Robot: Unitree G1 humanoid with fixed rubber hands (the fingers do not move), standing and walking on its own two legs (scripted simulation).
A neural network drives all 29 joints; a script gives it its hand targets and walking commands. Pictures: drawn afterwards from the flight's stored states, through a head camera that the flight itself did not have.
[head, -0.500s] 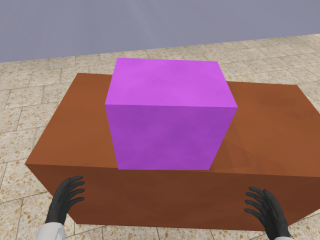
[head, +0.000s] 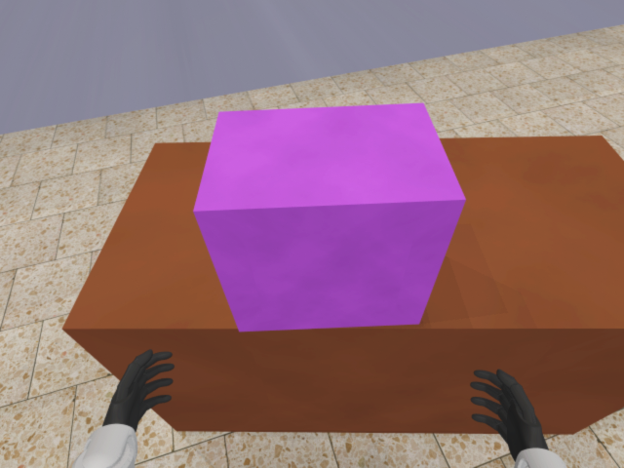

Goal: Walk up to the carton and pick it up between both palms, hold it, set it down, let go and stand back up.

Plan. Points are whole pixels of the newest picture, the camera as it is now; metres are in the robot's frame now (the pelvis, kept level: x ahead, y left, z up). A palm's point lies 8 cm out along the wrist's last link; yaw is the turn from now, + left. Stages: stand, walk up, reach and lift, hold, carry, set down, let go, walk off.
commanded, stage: set down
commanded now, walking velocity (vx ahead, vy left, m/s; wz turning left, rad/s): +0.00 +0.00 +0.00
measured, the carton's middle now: (325, 224) +0.45 +0.01 +0.03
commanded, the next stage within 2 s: let go in 0.52 s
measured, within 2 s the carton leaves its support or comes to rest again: neither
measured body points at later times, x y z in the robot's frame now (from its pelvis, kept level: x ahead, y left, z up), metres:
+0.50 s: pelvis +0.03 +0.01 +0.00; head +0.04 +0.02 +0.45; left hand +0.18 +0.25 -0.07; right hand +0.18 -0.22 -0.07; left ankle +0.00 +0.12 -0.74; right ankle +0.00 -0.11 -0.74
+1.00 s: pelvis +0.00 +0.00 +0.00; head +0.02 +0.02 +0.45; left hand +0.16 +0.22 -0.10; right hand +0.15 -0.24 -0.08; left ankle +0.00 +0.12 -0.74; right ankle +0.00 -0.11 -0.74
